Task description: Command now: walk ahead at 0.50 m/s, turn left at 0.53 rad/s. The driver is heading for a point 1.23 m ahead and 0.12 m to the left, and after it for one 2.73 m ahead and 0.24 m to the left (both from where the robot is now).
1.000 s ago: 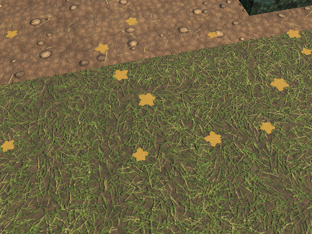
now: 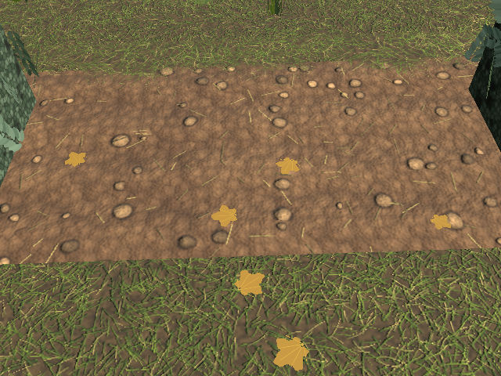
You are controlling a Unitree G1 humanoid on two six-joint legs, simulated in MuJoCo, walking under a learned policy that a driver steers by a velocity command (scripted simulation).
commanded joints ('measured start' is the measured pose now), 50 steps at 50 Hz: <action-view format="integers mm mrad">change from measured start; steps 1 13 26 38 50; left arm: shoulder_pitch -74 -74 -328 80 32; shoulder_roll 144 178 92 237 206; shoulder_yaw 25 7 -11 29 18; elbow -60 -147 -244 -176 -204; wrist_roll -7 -42 -1 -38 -30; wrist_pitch -16 -58 -18 -17 21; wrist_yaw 9 -17 -10 -57 0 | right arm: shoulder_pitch -85 254 141 253 -114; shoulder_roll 28 -202 -130 -98 -36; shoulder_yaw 25 -41 -14 24 32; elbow -86 -79 -94 -88 -189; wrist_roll -6 -18 -8 -29 -42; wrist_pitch -7 8 -13 -39 -54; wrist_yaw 23 28 -14 -12 -11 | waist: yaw -18 -194 -114 14 -12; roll -113 75 38 -298 -123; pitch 56 -323 10 -276 6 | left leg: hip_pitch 28 1152 446 -8 135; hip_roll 5 223 -7 -152 -70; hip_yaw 38 -660 -183 -71 -4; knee -166 -614 -690 357 -247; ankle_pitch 153 -187 32 -441 72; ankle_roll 4 356 197 -10 -88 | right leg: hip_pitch -39 -768 -457 418 -123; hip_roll -241 -33 -48 -341 -111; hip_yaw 51 230 177 916 438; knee -100 1181 360 55 -24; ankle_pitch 362 -295 349 -122 294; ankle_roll -127 25 72 -331 -206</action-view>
